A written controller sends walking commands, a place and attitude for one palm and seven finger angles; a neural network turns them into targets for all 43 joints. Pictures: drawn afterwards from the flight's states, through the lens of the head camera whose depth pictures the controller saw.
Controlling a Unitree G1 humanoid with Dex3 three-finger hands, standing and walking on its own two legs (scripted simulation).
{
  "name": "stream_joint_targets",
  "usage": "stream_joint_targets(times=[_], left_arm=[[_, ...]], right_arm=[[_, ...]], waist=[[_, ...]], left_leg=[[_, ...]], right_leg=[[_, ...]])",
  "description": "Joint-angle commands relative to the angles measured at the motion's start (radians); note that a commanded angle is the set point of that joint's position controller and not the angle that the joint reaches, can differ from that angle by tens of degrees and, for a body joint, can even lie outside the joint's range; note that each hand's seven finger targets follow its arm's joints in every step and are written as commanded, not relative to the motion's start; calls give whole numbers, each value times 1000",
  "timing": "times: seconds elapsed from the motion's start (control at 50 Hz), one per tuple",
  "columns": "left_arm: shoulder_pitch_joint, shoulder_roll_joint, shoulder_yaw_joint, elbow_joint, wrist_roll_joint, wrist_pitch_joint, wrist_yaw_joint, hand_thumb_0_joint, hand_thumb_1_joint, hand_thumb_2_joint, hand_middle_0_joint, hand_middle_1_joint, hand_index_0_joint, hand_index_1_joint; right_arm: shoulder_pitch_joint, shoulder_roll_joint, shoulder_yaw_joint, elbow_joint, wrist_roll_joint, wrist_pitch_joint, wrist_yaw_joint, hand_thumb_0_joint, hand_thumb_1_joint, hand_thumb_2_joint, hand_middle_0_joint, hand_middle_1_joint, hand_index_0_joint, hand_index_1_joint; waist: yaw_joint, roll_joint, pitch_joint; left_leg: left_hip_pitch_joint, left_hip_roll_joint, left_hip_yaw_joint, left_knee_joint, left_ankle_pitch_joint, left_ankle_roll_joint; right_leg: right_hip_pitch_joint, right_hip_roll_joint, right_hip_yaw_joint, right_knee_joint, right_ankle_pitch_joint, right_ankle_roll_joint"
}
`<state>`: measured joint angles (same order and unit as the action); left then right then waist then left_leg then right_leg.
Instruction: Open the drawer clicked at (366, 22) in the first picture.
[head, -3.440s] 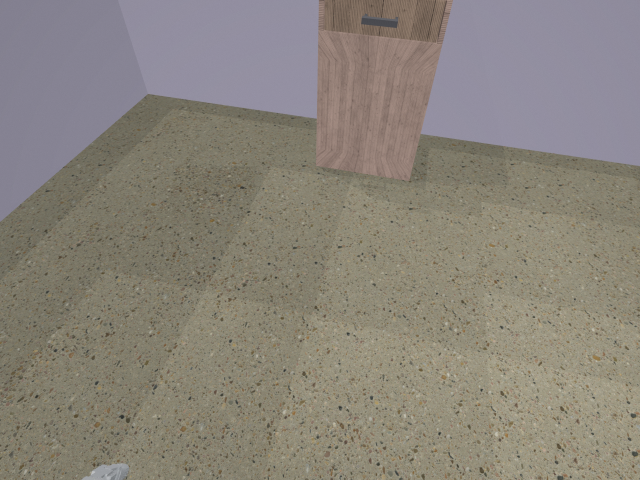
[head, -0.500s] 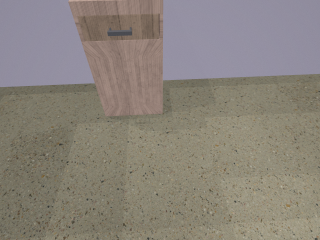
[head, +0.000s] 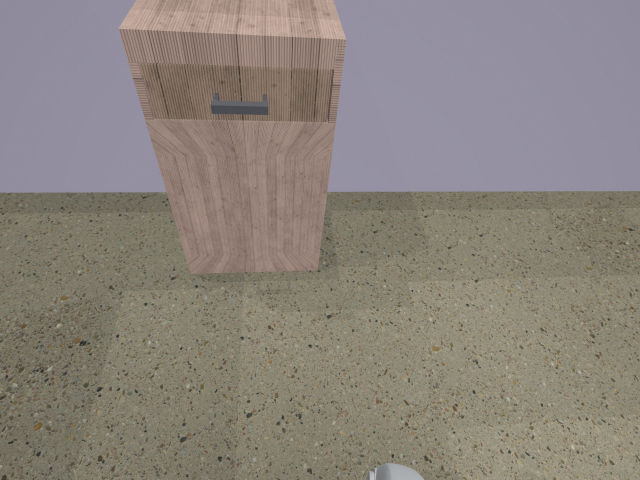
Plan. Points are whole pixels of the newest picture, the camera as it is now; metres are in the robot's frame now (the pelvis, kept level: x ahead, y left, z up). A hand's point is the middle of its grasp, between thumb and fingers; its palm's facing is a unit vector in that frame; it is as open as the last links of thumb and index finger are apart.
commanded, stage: walk to a spot facing it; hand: left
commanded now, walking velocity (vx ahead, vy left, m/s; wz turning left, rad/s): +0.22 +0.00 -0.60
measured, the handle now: (240, 102) +0.92 +0.26 -0.03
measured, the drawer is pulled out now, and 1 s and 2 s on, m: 0.00 0.00 0.00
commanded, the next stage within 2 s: turn to face it in 0.04 s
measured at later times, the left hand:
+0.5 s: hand (255, 392) +0.28 +0.11 -0.17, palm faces -0.02 -0.99 -0.16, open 7.2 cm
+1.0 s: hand (203, 451) +0.19 +0.18 -0.17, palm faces +0.15 -0.95 -0.26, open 7.3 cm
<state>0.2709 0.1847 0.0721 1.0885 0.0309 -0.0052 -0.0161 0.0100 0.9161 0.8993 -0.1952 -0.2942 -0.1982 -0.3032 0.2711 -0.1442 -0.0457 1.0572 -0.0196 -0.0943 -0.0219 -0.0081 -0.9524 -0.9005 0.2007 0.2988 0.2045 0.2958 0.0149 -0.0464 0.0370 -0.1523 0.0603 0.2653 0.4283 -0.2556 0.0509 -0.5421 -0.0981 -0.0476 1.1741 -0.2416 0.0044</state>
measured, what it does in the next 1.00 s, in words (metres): walks ahead: right foot, then left foot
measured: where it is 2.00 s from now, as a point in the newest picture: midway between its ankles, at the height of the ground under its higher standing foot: (305, 417)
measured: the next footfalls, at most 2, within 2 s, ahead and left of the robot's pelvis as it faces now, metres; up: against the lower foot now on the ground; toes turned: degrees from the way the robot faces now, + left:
right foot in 0.28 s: +0.25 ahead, -0.15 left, +0.00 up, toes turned -14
left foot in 0.62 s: +0.22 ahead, +0.09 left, +0.00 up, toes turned +10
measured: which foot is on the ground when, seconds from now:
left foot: down 0.00-0.28, up 0.30-0.60, down 0.62-1.00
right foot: up 0.00-0.26, down 0.28-0.62, up 0.64-1.00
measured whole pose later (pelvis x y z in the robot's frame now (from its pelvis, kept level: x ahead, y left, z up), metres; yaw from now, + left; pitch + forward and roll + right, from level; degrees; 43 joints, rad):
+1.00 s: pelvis +0.18 -0.03 -0.01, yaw +7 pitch -1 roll +0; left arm 0.24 0.21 0.04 1.05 0.01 0.02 0.02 0.01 0.92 0.90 -0.19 -0.29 -0.20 -0.30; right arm 0.19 -0.18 -0.04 1.03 -0.02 0.01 -0.01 0.00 -0.91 -0.90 0.20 0.30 0.20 0.30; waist 0.00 0.01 0.05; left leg -0.24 0.01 0.06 0.50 -0.24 0.02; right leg -0.24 -0.06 -0.07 0.58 -0.36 0.05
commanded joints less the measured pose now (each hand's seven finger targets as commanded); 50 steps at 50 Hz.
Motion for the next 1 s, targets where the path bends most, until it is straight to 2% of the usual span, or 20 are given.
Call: stream_joint_targets(times=[0.0,0.14,0.18,0.22,0.24,0.26,0.28,0.3,0.34,0.38,0.56,0.58,0.6,0.62,0.68,0.78,0.86,0.94,0.96,0.98], left_arm=[[-30,0,11,-89,3,13,-12,0,900,900,-200,-300,-200,-300],[-211,-2,0,-173,-2,3,-13,0,900,900,-200,-300,-200,-300],[-144,2,-6,-156,1,-9,-4,0,900,900,-200,-300,-200,-300],[45,45,-3,-87,5,-32,10,0,900,900,-200,-300,-200,-300],[138,124,9,-53,7,-48,24,0,900,900,-200,-300,-200,-300],[206,206,27,-29,-4,-57,32,0,900,900,-200,-300,-200,-300],[187,221,17,-39,-19,-53,35,0,900,900,-200,-300,-200,-300],[101,208,14,-60,-16,-53,39,0,900,900,-200,-300,-200,-300],[-71,127,-5,-100,-14,-38,54,0,900,900,-200,-300,-200,-300],[-135,105,-13,-119,-9,-31,56,0,900,900,-200,-300,-200,-300],[-104,116,5,-126,-15,10,56,0,900,900,-200,-300,-200,-300],[-101,88,1,-136,-20,19,52,0,900,900,-200,-300,-200,-300],[-79,40,-6,-161,-27,27,44,0,900,900,-200,-300,-200,-300],[-126,45,-7,-178,-20,30,43,0,900,900,-200,-300,-200,-300],[-86,60,3,-143,-10,24,33,0,900,900,-200,-300,-200,-300],[-75,61,-9,-123,-21,21,39,0,900,900,-200,-300,-200,-300],[-67,60,-15,-118,-22,25,44,0,900,900,-200,-300,-200,-300],[42,49,-26,-68,-15,3,36,0,900,900,-200,-300,-200,-300],[82,64,-24,-51,-11,-7,37,0,900,900,-200,-300,-200,-300],[107,119,-17,-41,0,-17,40,0,900,900,-200,-300,-200,-300]], right_arm=[[117,-109,-17,0,1,-4,-8,0,-900,-900,200,300,200,300],[186,-119,-23,25,-9,19,-7,0,-900,-900,200,300,200,300],[173,-132,-20,33,-8,25,-9,0,-900,-900,200,300,200,300],[158,-137,-17,42,3,31,-3,0,-900,-900,200,300,200,300],[183,-94,-10,42,14,32,7,0,-900,-900,200,300,200,300],[228,-36,-4,30,23,36,3,0,-900,-900,200,300,200,300],[197,-46,-3,20,26,51,-9,0,-900,-900,200,300,200,300],[187,-25,0,12,24,65,-7,0,-900,-900,200,300,200,300],[158,-34,-3,26,12,90,-3,0,-900,-900,200,300,200,300],[180,-7,4,32,8,111,2,0,-900,-900,200,300,200,300],[132,-39,-3,-20,2,111,19,0,-900,-900,200,300,200,300],[146,-86,-10,-23,-3,104,21,0,-900,-900,200,300,200,300],[132,-164,-23,-48,-12,99,17,0,-900,-900,200,300,200,300],[91,-203,-30,-68,-19,100,8,0,-900,-900,200,300,200,300],[-16,-176,-20,-84,-10,82,-9,0,-900,-900,200,300,200,300],[20,-197,-28,-69,-2,81,-14,0,-900,-900,200,300,200,300],[-9,-212,-35,-69,-3,97,-6,0,-900,-900,200,300,200,300],[-41,-197,-33,-61,1,97,3,0,-900,-900,200,300,200,300],[-49,-174,-28,-62,5,95,6,0,-900,-900,200,300,200,300],[-47,-123,-20,-71,13,94,12,0,-900,-900,200,300,200,300]], waist=[[-11,134,61],[-65,170,99],[-31,166,39],[54,138,-78],[86,-4,-176],[79,-164,-276],[73,-61,-253],[46,-160,-240],[-10,-60,-75],[-52,-39,-41],[-48,-43,-30],[-55,104,-14],[-42,314,10],[-62,365,56],[-12,239,2],[-43,177,-95],[-47,192,-80],[-10,187,-96],[11,129,-75],[19,-36,-39]], left_leg=[[57,282,-113,-239,311,52],[120,287,-22,-132,576,54],[124,278,-22,-27,723,49],[79,220,-6,201,704,0],[-93,161,-4,401,443,-40],[-291,19,-46,681,-308,-81],[-275,30,-188,778,-393,-72],[-289,47,-239,820,-365,-77],[-270,87,-260,778,-264,-80],[-200,80,-232,657,-220,-90],[-39,29,-141,140,-11,-90],[-35,91,-257,1,-1,-65],[-98,258,-490,-146,18,13],[-181,332,-633,-242,3,96],[-62,252,-480,-166,274,100],[154,227,-374,-64,703,115],[99,221,-394,-72,597,118],[-7,163,-400,-61,185,72],[-88,125,-376,-19,27,36],[-259,36,-295,113,-145,-17]], right_leg=[[-145,-46,11,-68,75,24],[-32,7,-78,-438,62,-7],[114,54,-99,-513,70,-32],[391,76,-125,-665,218,-37],[625,-64,-1,-645,530,-72],[800,-338,281,-642,973,-203],[676,-376,248,-702,1024,-255],[579,-370,279,-767,786,-247],[334,-311,159,-863,398,-192],[196,-264,35,-891,283,-143],[172,-195,-67,-783,-74,-67],[130,-134,-105,-673,-139,-23],[95,-33,-141,-543,-203,39],[87,17,-103,-372,-290,47],[31,0,10,-166,-208,41],[59,14,4,-277,-220,67],[143,31,-8,-394,-226,63],[338,60,-47,-667,-79,49],[430,39,-32,-789,-24,45],[519,-95,132,-888,-153,1]])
